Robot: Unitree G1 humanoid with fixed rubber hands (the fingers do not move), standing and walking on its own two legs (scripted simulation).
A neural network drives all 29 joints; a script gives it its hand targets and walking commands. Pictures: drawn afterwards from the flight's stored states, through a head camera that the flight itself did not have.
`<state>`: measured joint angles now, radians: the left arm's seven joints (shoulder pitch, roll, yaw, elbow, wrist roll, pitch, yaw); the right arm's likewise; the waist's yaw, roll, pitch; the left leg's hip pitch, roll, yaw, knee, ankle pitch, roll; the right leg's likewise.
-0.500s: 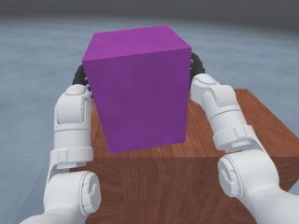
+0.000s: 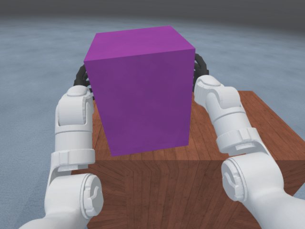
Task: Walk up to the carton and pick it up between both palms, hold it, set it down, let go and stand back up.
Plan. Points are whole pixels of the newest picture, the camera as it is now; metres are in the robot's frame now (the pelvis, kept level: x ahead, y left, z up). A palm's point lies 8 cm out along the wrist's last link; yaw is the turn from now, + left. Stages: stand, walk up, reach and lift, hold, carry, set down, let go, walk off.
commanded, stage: hold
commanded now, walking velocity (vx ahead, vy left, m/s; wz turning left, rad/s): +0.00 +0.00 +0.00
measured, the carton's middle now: (142, 88) +0.40 +0.00 +0.25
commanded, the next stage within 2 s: set down in 0.42 s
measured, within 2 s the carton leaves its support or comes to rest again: neither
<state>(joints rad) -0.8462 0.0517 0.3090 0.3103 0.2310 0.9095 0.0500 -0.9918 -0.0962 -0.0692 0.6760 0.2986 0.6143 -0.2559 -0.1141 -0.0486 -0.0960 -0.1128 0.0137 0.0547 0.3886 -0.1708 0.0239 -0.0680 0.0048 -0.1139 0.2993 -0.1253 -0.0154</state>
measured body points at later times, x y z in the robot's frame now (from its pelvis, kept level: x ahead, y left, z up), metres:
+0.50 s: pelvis +0.00 +0.00 +0.00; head -0.08 +0.03 +0.44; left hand +0.39 +0.15 +0.25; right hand +0.38 -0.14 +0.28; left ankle +0.03 +0.10 -0.75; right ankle +0.03 -0.11 -0.75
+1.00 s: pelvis +0.01 -0.01 +0.00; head -0.06 +0.03 +0.44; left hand +0.42 +0.16 +0.25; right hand +0.41 -0.13 +0.25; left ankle +0.03 +0.10 -0.75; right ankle +0.03 -0.11 -0.75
